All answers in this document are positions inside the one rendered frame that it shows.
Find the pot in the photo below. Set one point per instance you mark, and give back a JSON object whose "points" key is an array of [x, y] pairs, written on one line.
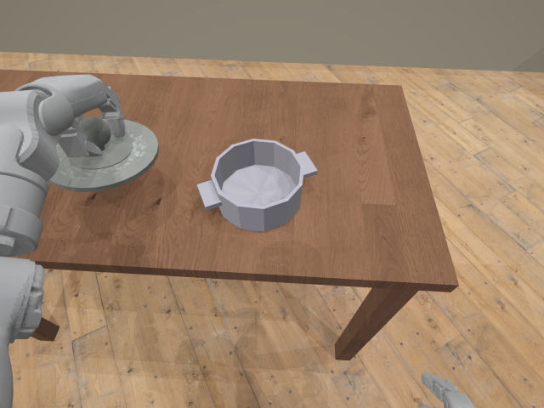
{"points": [[257, 184]]}

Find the table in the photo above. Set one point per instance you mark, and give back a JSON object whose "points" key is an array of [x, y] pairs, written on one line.
{"points": [[368, 218]]}

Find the knob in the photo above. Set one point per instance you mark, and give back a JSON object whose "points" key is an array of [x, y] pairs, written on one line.
{"points": [[97, 130]]}

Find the robot left upper arm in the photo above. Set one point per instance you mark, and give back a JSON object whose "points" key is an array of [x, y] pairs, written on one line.
{"points": [[21, 296]]}

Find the robot right hand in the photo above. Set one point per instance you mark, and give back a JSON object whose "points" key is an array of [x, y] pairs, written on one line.
{"points": [[446, 392]]}

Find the left robot forearm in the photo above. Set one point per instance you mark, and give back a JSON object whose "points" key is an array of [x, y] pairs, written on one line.
{"points": [[32, 119]]}

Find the lid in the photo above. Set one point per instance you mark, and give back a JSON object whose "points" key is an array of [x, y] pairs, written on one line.
{"points": [[124, 159]]}

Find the robot left hand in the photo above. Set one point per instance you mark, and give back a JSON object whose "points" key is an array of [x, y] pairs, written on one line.
{"points": [[85, 93]]}

